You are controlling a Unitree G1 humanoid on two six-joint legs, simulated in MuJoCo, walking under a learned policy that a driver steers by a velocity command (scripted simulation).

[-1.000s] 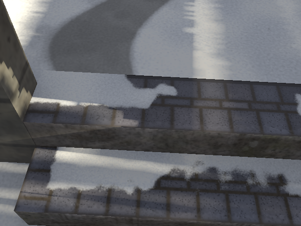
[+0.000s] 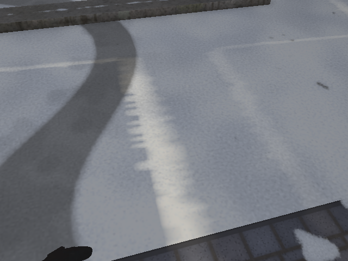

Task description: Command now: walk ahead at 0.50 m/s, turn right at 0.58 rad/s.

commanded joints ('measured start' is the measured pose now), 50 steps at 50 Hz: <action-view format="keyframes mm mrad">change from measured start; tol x32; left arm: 1 68 -52 -39 -57 -10 17 -8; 13 -524 -149 -79 -268 -6 37 1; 20 323 166 35 -14 5 -7 -24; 50 272 172 47 66 -11 -4 41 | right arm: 1 -61 32 21 -10 4 -60 33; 13 390 -9 3 132 -8 -52 -23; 50 -168 -56 -37 -289 15 89 52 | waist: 1 81 73 173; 15 -97 156 151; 21 164 9 -662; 29 -141 46 70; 50 27 -76 56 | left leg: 1 -70 185 -187 -526 95 28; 9 654 334 -156 -647 239 92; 14 553 235 13 -903 407 115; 18 488 275 15 -385 1978 107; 19 252 169 -34 -64 1654 32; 20 -63 -23 -103 472 379 -57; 21 10 -115 -323 887 178 -47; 38 -244 6 -169 296 442 -23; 50 -27 -14 -50 -132 -32 7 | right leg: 1 -123 -40 41 -178 90 14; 13 -652 -132 -172 -151 -446 -21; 18 679 43 -350 -921 -108 -81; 20 1257 -432 494 -1312 339 -230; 28 453 -356 93 -1512 238 -63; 32 547 -370 -129 -1658 617 -79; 50 913 -439 -322 -1520 393 -34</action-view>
